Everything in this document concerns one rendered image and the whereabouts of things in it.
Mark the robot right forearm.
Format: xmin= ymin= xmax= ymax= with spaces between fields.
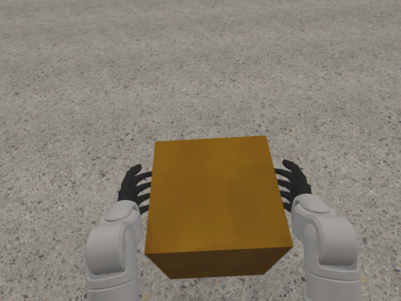
xmin=291 ymin=194 xmax=363 ymax=301

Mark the robot left forearm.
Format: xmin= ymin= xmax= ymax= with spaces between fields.
xmin=85 ymin=200 xmax=143 ymax=301

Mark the right robot hand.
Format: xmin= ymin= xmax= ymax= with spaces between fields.
xmin=274 ymin=159 xmax=312 ymax=213

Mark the carton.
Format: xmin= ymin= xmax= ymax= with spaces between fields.
xmin=144 ymin=135 xmax=293 ymax=279

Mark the left robot hand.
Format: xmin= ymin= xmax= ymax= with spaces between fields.
xmin=117 ymin=164 xmax=152 ymax=215

